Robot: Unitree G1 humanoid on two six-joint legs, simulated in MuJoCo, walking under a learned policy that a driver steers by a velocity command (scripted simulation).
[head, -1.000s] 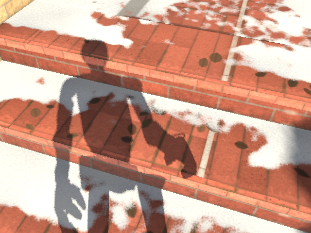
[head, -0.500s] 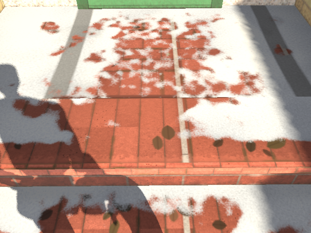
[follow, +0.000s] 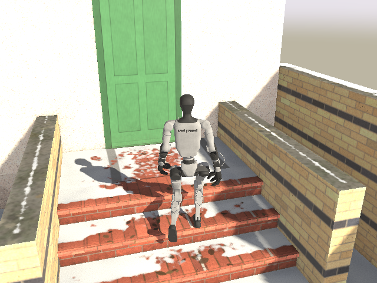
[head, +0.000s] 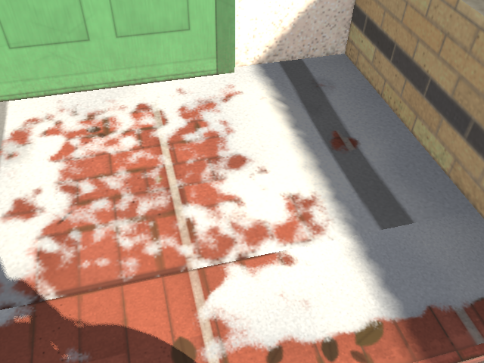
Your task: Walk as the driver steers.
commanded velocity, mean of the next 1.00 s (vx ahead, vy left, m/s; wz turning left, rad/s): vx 0.50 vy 0.00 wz -0.28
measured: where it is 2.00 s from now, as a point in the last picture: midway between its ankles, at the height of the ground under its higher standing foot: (274, 180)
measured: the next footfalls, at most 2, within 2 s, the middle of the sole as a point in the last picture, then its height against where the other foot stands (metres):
left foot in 0.36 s outside the picture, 0.16 m higher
right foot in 1.02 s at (303, 269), level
